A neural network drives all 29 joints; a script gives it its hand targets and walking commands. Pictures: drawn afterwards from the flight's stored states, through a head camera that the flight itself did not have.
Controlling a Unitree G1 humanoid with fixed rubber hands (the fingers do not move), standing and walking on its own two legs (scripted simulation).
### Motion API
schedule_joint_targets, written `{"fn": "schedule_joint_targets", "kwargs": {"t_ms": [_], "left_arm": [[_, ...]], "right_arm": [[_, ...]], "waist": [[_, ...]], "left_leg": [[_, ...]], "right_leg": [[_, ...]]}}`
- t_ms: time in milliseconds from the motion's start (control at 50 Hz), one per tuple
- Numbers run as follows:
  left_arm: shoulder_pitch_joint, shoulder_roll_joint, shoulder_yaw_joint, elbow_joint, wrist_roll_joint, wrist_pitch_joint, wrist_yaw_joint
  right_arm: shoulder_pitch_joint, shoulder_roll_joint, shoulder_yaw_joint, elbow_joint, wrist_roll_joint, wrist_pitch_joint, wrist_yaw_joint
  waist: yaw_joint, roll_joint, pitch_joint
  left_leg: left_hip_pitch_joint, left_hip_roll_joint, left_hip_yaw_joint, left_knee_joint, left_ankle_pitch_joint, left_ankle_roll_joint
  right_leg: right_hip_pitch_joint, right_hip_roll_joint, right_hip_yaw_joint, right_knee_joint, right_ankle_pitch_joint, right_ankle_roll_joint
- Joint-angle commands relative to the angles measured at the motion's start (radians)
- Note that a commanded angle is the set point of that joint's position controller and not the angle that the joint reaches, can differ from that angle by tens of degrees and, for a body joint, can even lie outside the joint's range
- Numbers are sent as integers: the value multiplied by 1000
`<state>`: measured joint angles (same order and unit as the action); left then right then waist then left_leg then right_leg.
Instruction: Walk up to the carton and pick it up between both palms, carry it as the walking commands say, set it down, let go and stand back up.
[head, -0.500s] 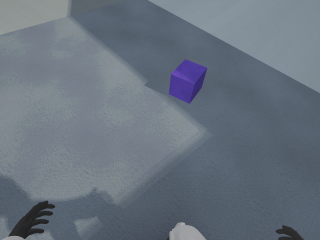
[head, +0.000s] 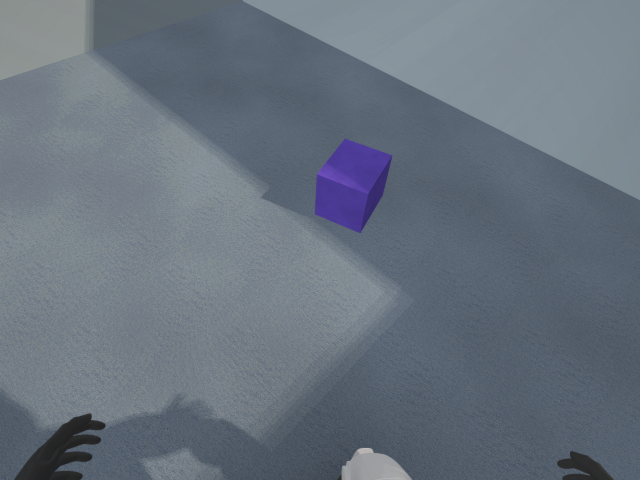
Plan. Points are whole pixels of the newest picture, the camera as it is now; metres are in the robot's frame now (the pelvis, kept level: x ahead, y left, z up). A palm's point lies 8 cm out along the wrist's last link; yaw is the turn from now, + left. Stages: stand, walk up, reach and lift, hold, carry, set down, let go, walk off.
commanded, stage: walk up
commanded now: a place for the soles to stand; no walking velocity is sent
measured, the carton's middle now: (352, 185) +1.21 -0.20 -0.63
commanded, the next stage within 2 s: none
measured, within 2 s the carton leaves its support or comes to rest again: neither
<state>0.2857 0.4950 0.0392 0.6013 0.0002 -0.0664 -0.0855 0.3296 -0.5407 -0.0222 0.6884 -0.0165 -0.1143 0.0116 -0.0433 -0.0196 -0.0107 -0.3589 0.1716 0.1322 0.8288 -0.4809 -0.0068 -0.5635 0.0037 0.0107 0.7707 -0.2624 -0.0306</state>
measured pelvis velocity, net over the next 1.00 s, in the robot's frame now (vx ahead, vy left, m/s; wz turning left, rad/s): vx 0.30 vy -0.02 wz -0.05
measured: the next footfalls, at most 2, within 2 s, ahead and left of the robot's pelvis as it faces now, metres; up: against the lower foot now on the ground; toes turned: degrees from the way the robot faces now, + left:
left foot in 0.26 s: +0.19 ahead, +0.16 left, +0.00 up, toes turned +7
right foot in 0.54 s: +0.31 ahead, -0.14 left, +0.00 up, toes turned -2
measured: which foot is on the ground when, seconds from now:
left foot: down 0.00-0.00, up 0.02-0.24, down 0.26-0.56, up 0.58-0.84, down 0.86-1.00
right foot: down 0.00-0.28, up 0.30-0.52, down 0.54-0.86, up 0.88-1.00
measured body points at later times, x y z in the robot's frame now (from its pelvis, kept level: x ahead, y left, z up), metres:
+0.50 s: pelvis +0.15 -0.01 +0.00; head +0.18 +0.00 +0.45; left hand +0.30 +0.31 -0.07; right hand +0.23 -0.36 -0.06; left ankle +0.15 +0.15 -0.70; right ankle +0.24 -0.13 -0.69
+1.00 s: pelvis +0.30 -0.02 +0.00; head +0.32 -0.01 +0.45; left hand +0.43 +0.30 -0.08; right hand +0.37 -0.37 -0.07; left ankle +0.32 +0.13 -0.70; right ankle +0.32 -0.14 -0.68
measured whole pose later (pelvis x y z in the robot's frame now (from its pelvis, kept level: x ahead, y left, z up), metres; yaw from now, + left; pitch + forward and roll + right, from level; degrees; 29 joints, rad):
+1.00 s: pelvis +0.30 -0.02 +0.00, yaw -3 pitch +2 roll +1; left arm 0.34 0.51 0.04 0.60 0.00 -0.05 -0.06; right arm 0.35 -0.51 -0.02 0.69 -0.02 -0.12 0.01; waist -0.01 -0.05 0.01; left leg -0.44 0.10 0.07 0.79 -0.39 -0.02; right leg -0.57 -0.01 0.01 1.02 -0.46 -0.03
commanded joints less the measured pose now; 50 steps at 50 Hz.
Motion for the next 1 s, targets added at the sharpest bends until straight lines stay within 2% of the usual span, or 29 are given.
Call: {"fn": "schedule_joint_targets", "kwargs": {"t_ms": [0,40,120,160,180,200,220,240,260,280,340,400,460,480,500,520,540,560,580,620,700,740,780,800,820,840,860,920,980], "left_arm": [[176,294,138,20,5,-34,46],[112,258,125,15,7,-26,55],[93,266,111,12,11,-20,41],[54,254,102,-3,7,-16,32],[14,248,95,-13,-1,-11,27],[-19,193,74,-34,4,-5,23],[-15,89,45,-56,6,-10,26],[-56,55,36,-100,7,-15,33],[-52,177,69,-77,26,-9,40],[-57,222,84,-47,31,-8,30],[-5,176,83,-25,22,-18,13],[12,148,83,-25,17,-23,6],[142,146,100,32,23,-34,9],[236,194,126,80,29,-38,22],[305,283,153,75,41,-42,40],[245,359,164,15,35,-39,54],[177,340,159,11,24,-30,51],[140,300,144,9,20,-28,46],[117,278,139,-1,20,-25,51],[69,259,127,-13,22,-17,50],[74,259,115,-2,25,-11,36],[26,245,106,-18,15,-6,26],[-16,188,85,-42,14,6,19],[-17,111,58,-62,16,10,23],[-32,34,35,-94,11,5,27],[-58,153,73,-85,30,7,35],[-49,212,89,-61,38,3,29],[-4,172,84,-29,28,-8,17],[17,151,88,-28,18,-23,18]], "right_arm": [[-104,-190,-79,-55,20,-7,-12],[-66,-174,-86,-52,14,-9,-5],[-60,-164,-101,-52,23,-17,4],[-21,-144,-104,-34,24,-25,6],[49,-138,-109,-4,23,-31,4],[165,-160,-123,36,17,-40,-6],[308,-252,-157,63,2,-47,-23],[292,-341,-163,18,-5,-48,-31],[203,-343,-162,-11,23,-37,-30],[156,-308,-156,-13,31,-38,-28],[112,-281,-143,-11,8,-27,-21],[73,-275,-134,-24,8,-22,-7],[-49,-220,-105,-48,7,-9,5],[-12,-149,-84,-43,6,-6,3],[8,-70,-60,-60,20,-10,4],[-23,-69,-52,-72,34,-6,-4],[-72,-182,-83,-48,29,6,-17],[-59,-198,-85,-23,19,12,-17],[-27,-184,-83,-20,15,15,-12],[-4,-194,-98,-20,16,10,-12],[-2,-157,-107,-22,21,0,1],[45,-155,-110,1,26,-8,1],[217,-164,-126,63,20,-23,-14],[320,-215,-148,79,10,-31,-30],[339,-327,-163,41,-10,-37,-38],[238,-335,-158,0,10,-29,-41],[191,-318,-156,-8,23,-29,-41],[144,-295,-143,-3,5,-20,-32],[98,-286,-133,-20,2,-10,-22]], "waist": [[174,-60,-83],[123,-72,0],[105,-172,100],[83,-161,82],[35,-135,44],[-27,-24,4],[-105,241,-88],[-90,353,-56],[-55,131,-37],[-41,33,-9],[-18,161,-26],[-5,257,-50],[110,167,-64],[149,-1,-128],[193,-262,-156],[181,-355,-129],[170,-122,-60],[152,-58,-25],[129,-76,-4],[98,-109,60],[97,-191,114],[76,-204,85],[-19,-46,-17],[-79,158,-64],[-83,379,-83],[-48,153,-40],[-35,43,-24],[-13,167,-42],[14,234,-60]], "left_leg": [[-565,-55,-149,413,-4,43],[-429,-29,-139,268,-16,32],[-256,-65,-58,57,-10,25],[-113,-85,-33,-99,106,28],[48,-125,7,-202,209,33],[242,-162,15,-287,195,40],[469,20,-292,-411,42,108],[514,312,-707,-566,-72,204],[431,355,-721,-560,-214,257],[385,291,-607,-513,-192,249],[322,215,-380,-414,76,267],[208,203,-272,-368,152,274],[-47,106,-100,-178,89,191],[-155,40,-24,40,84,145],[-372,-65,0,326,120,78],[-541,-168,-75,438,-105,38],[-573,-110,-150,459,-61,44],[-548,-69,-170,434,-4,51],[-506,-48,-172,377,44,48],[-381,-43,-137,262,22,37],[-215,-83,-60,52,43,22],[-78,-106,-30,-73,127,19],[219,-174,15,-234,198,29],[401,-56,-193,-353,39,82],[471,248,-702,-531,-188,185],[397,317,-773,-546,-294,255],[379,288,-694,-495,-257,268],[342,215,-459,-366,104,286],[185,181,-320,-278,316,284]], "right_leg": [[638,-283,613,-340,-82,-271],[439,-238,440,-317,47,-238],[216,-217,362,-368,-14,-261],[167,-183,289,-329,-14,-230],[84,-152,230,-261,-39,-192],[-22,-97,154,-69,-14,-157],[-226,-11,37,297,-59,-83],[-464,46,41,422,-236,-29],[-442,-42,137,418,-208,-13],[-383,-94,128,359,-163,1],[-272,-83,21,199,-276,26],[-155,-87,-29,85,-174,20],[194,-4,-120,-144,8,7],[401,11,-56,-169,-15,1],[565,-158,335,-317,-219,-84],[564,-339,766,-508,-448,-196],[567,-341,729,-466,-433,-220],[501,-298,637,-433,-421,-202],[437,-262,548,-412,-407,-175],[262,-228,441,-410,-388,-202],[122,-208,353,-439,-353,-244],[94,-173,268,-385,-302,-214],[-26,-105,163,-135,-282,-158],[-211,-51,63,159,-297,-104],[-432,20,6,392,-285,-34],[-449,-47,104,411,-226,-19],[-419,-93,107,363,-198,-3],[-296,-80,33,204,-342,23],[-109,-61,-37,60,-249,14]]}}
